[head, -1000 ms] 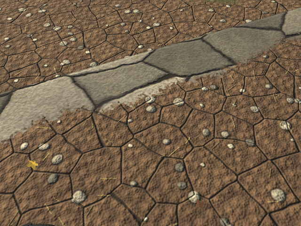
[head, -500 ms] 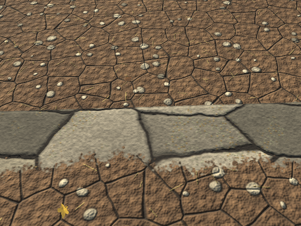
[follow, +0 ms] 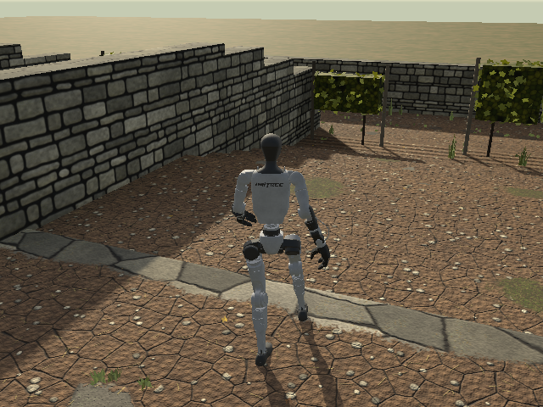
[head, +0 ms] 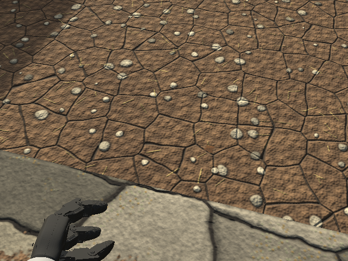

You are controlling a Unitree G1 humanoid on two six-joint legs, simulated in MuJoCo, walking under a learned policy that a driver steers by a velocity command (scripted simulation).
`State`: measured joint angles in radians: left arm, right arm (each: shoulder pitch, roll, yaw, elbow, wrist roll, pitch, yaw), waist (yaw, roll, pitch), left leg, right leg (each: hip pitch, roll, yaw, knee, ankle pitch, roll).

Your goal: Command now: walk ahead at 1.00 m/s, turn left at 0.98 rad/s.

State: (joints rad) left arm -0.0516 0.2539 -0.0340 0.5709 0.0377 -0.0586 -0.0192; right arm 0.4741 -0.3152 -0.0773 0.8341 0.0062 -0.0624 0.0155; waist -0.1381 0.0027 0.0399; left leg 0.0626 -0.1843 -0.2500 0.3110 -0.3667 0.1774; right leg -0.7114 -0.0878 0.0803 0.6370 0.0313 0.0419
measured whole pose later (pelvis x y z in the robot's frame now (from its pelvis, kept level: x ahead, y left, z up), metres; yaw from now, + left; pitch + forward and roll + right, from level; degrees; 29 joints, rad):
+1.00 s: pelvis +0.88 -0.11 -0.06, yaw -30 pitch +0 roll -1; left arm 0.21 0.34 0.06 0.77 0.03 0.00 -0.03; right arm 0.32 -0.26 -0.01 0.80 -0.03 -0.08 -0.01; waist -0.02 -0.01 0.07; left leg -0.20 0.06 0.00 1.45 -0.40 -0.03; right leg -0.41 0.18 -0.09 0.65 -0.22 -0.20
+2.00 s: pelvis +1.59 -0.62 -0.05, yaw -29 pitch +2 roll -2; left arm 0.49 0.33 0.06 0.89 0.02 -0.11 0.01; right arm 0.06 -0.35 -0.06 0.67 -0.03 0.00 0.08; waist 0.07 0.04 0.00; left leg -0.80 0.08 0.07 1.00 -0.06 0.10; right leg 0.12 0.02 -0.23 0.23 -0.38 0.01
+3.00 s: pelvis +2.06 -0.81 -0.03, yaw -26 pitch +1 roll +3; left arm 0.26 0.32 0.11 0.74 0.01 0.07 -0.01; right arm 0.14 -0.31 -0.03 0.74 -0.01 0.03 -0.04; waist 0.06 -0.01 0.06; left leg -0.38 -0.10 -0.15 0.69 -0.36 0.00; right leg -0.33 0.22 0.32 0.33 0.03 -0.07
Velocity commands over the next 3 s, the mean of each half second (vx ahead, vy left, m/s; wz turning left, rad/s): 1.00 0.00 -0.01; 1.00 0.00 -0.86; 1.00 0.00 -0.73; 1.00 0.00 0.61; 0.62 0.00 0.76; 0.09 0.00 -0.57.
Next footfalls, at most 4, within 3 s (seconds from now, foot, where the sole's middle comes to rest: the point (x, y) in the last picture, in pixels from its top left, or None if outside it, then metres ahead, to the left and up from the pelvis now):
0.08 right None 0.29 -0.16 -0.77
0.46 left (128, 235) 0.56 0.12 -0.77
0.90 right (184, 148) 0.96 -0.16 -0.81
1.30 left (185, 81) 1.41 -0.24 -0.81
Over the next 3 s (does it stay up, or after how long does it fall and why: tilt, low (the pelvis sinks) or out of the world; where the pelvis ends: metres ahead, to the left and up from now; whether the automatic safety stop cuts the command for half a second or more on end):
stays up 2.06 -0.81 -0.03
